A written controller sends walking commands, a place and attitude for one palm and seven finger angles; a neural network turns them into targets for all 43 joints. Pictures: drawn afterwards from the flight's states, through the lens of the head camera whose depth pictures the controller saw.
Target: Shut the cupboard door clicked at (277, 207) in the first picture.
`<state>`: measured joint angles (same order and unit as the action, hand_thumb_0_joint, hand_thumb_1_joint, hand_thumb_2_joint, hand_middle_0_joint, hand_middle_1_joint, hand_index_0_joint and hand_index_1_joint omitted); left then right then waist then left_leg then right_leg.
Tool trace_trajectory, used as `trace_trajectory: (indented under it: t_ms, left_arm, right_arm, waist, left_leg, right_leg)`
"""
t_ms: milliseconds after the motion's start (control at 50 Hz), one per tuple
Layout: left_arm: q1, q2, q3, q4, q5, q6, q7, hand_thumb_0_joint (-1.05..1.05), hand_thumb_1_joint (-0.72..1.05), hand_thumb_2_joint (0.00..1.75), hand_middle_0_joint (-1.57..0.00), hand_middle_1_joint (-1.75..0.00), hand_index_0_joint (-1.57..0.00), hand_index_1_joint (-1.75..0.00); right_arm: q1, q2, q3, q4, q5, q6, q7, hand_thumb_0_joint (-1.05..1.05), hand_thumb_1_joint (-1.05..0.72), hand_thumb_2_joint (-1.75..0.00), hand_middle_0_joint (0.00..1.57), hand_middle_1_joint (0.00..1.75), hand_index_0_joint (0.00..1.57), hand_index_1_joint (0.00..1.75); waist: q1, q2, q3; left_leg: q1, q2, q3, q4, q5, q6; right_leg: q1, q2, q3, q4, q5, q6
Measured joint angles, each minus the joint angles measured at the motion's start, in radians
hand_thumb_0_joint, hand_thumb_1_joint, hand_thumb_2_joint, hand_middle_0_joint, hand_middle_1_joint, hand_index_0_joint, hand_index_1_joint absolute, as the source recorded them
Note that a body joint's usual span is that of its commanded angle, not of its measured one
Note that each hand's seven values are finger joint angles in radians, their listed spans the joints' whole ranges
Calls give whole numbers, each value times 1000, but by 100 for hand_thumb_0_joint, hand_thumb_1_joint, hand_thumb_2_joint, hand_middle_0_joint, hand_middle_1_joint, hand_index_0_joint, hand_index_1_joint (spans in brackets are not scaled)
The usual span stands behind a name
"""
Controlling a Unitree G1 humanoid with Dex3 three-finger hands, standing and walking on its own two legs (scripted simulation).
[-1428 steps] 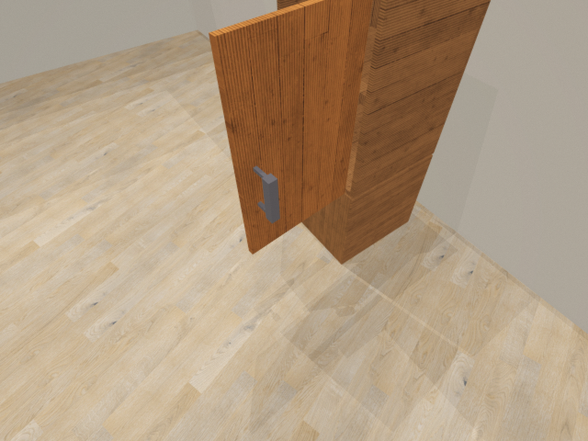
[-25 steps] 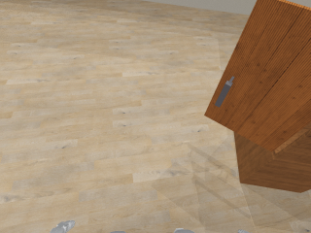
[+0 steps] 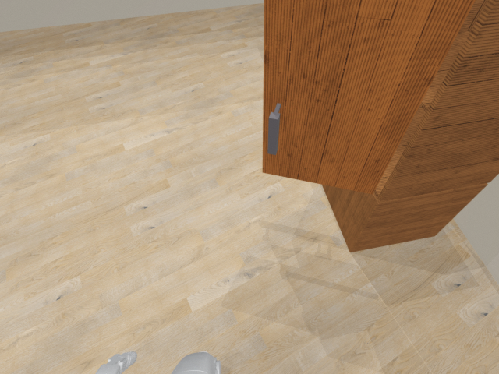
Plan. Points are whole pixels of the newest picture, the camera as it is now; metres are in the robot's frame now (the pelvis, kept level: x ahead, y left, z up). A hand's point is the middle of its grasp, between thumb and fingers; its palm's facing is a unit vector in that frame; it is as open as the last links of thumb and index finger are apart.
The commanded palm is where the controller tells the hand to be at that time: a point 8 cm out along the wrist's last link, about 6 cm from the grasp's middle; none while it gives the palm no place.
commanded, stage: turn to face it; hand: left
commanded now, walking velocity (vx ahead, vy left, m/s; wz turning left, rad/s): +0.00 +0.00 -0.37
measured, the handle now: (275, 129) +0.71 -0.04 -0.11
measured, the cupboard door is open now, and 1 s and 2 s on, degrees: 64 64 64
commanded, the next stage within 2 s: take the last steps up to it in 0.32 s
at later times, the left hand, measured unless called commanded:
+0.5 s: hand out of the picture +0.13 +0.20 -0.17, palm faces -0.17 -0.96 -0.24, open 7.4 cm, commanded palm none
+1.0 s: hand (175, 326) +0.22 +0.16 -0.17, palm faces -0.27 -0.95 -0.15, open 7.4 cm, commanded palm none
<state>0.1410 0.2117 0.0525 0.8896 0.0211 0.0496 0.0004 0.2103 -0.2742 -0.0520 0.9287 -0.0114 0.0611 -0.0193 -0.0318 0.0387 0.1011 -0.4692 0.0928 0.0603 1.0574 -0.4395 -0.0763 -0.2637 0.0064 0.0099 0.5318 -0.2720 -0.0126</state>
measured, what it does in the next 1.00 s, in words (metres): walks ahead, turning right: left foot, then right foot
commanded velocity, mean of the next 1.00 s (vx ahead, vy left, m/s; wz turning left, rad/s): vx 0.16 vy -0.05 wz -0.18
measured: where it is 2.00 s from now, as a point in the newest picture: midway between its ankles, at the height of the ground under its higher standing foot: (293, 366)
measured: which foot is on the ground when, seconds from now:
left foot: up 0.00-0.14, down 0.16-0.50, up 0.52-0.78, down 0.80-1.00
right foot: down 0.00-0.18, up 0.20-0.48, down 0.50-0.80, up 0.82-1.00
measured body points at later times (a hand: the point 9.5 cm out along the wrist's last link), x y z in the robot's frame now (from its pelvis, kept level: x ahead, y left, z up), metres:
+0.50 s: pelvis +0.01 +0.01 +0.00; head +0.05 +0.00 +0.44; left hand +0.14 +0.25 -0.15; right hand -0.01 -0.23 -0.16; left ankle +0.03 +0.14 -0.73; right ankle -0.03 -0.10 -0.74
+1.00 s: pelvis +0.12 -0.01 +0.01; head +0.16 +0.01 +0.46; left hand +0.24 +0.21 -0.16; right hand +0.04 -0.23 -0.13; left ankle +0.12 +0.11 -0.73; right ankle +0.08 -0.14 -0.67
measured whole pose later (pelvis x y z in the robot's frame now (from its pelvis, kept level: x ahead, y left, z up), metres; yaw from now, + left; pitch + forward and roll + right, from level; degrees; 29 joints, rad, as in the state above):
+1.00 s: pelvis +0.12 -0.01 +0.01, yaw -16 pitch +1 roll -1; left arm 0.21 0.22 0.07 1.03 0.03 0.02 -0.03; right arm 0.37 -0.16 -0.01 1.02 -0.03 -0.06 -0.03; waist -0.03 -0.04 0.05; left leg -0.15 0.08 0.14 0.42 -0.27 0.01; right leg -0.48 -0.04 -0.03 0.99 -0.32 0.00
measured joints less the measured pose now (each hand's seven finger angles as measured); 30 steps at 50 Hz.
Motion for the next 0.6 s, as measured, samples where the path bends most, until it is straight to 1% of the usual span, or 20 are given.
trace_trajectory:
  t_ms: [40,80,120,140,160,180,200,220,240,280,320,380,420,460,480,500,520,540,560,600]
  left_arm:
    - [11,1,0,4,2,2,-1,1,90,90,-21,-30,-20,-30]
    - [19,3,2,9,5,3,-2,1,90,90,-21,-30,-20,-30]
    - [26,7,6,13,4,6,-3,1,90,90,-21,-30,-20,-30]
    - [30,10,9,16,2,8,-3,1,90,90,-21,-30,-20,-30]
    - [36,11,11,17,-1,12,-3,1,90,90,-21,-30,-20,-30]
    - [37,17,15,18,-5,16,-4,1,90,90,-21,-30,-20,-30]
    - [35,24,19,21,-7,21,-5,1,90,90,-21,-30,-20,-30]
    - [33,31,23,25,-5,26,-6,1,90,90,-21,-30,-20,-30]
    - [30,36,26,29,-2,28,-8,1,90,90,-21,-30,-20,-30]
    - [25,42,31,36,-1,28,-13,1,90,90,-20,-30,-20,-30]
    - [22,41,31,38,-3,26,-16,1,90,90,-20,-30,-20,-30]
    - [21,32,24,40,-5,25,-17,1,91,90,-20,-30,-20,-30]
    - [22,24,19,43,-6,23,-16,1,91,90,-20,-30,-20,-30]
    - [23,16,14,46,-6,17,-16,1,91,90,-20,-30,-20,-30]
    - [29,15,13,46,-5,11,-17,1,91,90,-20,-30,-20,-30]
    - [38,14,12,45,-2,3,-17,1,90,90,-20,-30,-20,-30]
    - [39,3,11,54,1,-4,-16,1,90,90,-20,-30,-20,-30]
    - [44,-8,8,60,2,-9,-14,1,90,90,-20,-30,-20,-30]
    - [54,-18,6,64,2,-15,-12,1,90,90,-20,-30,-20,-30]
    - [82,-31,3,72,2,-26,-5,1,90,90,-20,-30,-20,-30]
  right_arm:
    - [-7,8,2,-10,0,-4,3,0,-91,-90,20,30,20,30]
    - [-13,17,5,-18,2,-11,4,0,-91,-90,20,30,20,30]
    - [-13,27,10,-23,4,-21,3,0,-91,-90,20,30,20,30]
    - [-11,31,14,-25,5,-28,1,0,-91,-90,20,30,20,30]
    - [-4,32,18,-30,5,-37,1,0,-91,-90,20,30,20,30]
    - [-1,38,21,-29,1,-45,-1,0,-91,-90,20,30,20,30]
    - [1,48,26,-29,-4,-49,-2,0,-91,-90,20,30,20,30]
    - [4,57,32,-28,-9,-52,-4,0,-91,-90,20,30,20,30]
    - [10,66,38,-27,-12,-55,-6,0,-91,-90,20,30,20,30]
    - [23,78,47,-22,-16,-57,-10,0,-91,-90,20,30,20,30]
    - [32,85,51,-12,-17,-54,-12,0,-91,-90,20,30,20,30]
    - [38,87,48,4,-17,-50,-10,0,-91,-90,20,30,20,30]
    - [39,84,42,16,-16,-47,-7,0,-90,-90,20,30,21,30]
    - [43,80,35,27,-13,-43,-5,0,-90,-90,20,30,21,30]
    - [49,78,31,33,-10,-41,-3,0,-90,-90,20,30,21,30]
    - [56,75,28,38,-7,-37,-1,0,-90,-90,20,30,21,30]
    - [55,65,22,48,-5,-30,1,0,-90,-90,20,30,21,30]
    - [55,56,17,59,-6,-21,2,0,-90,-90,20,30,20,30]
    - [54,49,13,69,-7,-13,4,0,-91,-90,20,30,20,30]
    - [52,42,9,80,-10,-12,11,0,-91,-90,20,30,20,30]
  waist:
    - [4,-13,-8]
    - [11,-27,-16]
    - [17,-40,-24]
    - [19,-46,-28]
    - [20,-44,-38]
    - [19,-53,-43]
    - [20,-67,-42]
    - [21,-76,-40]
    - [22,-81,-38]
    - [22,-83,-33]
    - [26,-75,-28]
    - [25,-53,-22]
    - [21,-39,-20]
    - [15,-26,-21]
    - [14,-25,-26]
    - [16,-28,-37]
    - [14,-9,-38]
    - [12,5,-40]
    - [14,11,-44]
    - [18,7,-53]
  left_leg:
    - [7,-11,-7,-58,17,0]
    - [34,-22,-12,-150,18,3]
    - [80,-34,-12,-271,48,10]
    - [112,-39,-10,-351,89,14]
    - [149,-38,-15,-442,127,22]
    - [154,-42,-11,-465,141,63]
    - [149,-44,-2,-452,137,82]
    - [150,-41,7,-447,131,89]
    - [158,-37,14,-456,132,90]
    - [180,-29,24,-494,148,86]
    - [203,-20,34,-533,167,83]
    - [223,-3,51,-560,178,79]
    - [225,8,64,-553,172,73]
    - [218,17,75,-525,155,64]
    - [210,18,81,-501,140,57]
    - [194,18,88,-464,117,53]
    - [172,23,72,-400,42,51]
    - [140,15,42,-314,-19,52]
    - [107,1,19,-223,-45,55]
    - [54,-18,6,-93,-33,55]
  right_leg:
    - [0,2,19,-14,10,3]
    - [-3,5,37,-17,13,8]
    - [-12,9,53,-6,9,16]
    - [-19,12,61,7,2,23]
    - [-31,21,65,27,-9,30]
    - [-49,24,71,59,-31,28]
    - [-73,24,74,118,-98,27]
    - [-102,28,70,204,-160,29]
    - [-131,30,62,296,-191,33]
    - [-170,26,36,431,-204,42]
    - [-175,15,10,461,-200,51]
    - [-139,-1,-23,373,-194,53]
    - [-99,-5,-38,279,-178,49]
    - [-41,-5,-50,152,-108,40]
    - [-2,-6,-51,67,-64,33]
    - [24,-8,-39,0,-52,12]
    - [24,3,-41,4,-50,-3]
    - [27,10,-45,10,-50,-9]
    - [37,12,-45,1,-48,-14]
    - [67,12,-37,-39,-35,-20]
